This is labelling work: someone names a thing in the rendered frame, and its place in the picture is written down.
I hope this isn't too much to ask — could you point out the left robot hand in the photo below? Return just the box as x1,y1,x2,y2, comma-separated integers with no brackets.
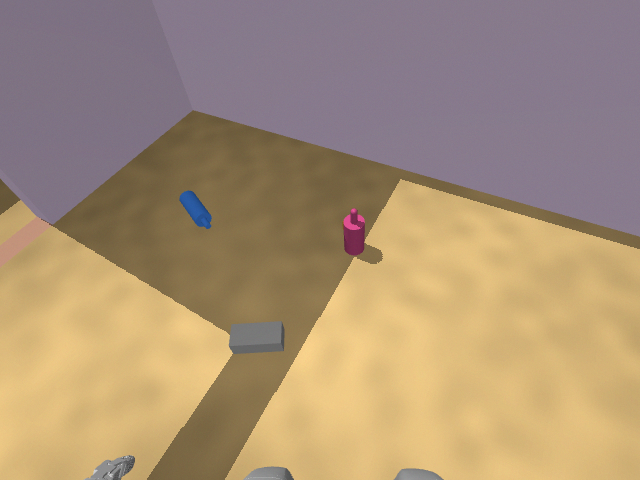
84,455,135,480

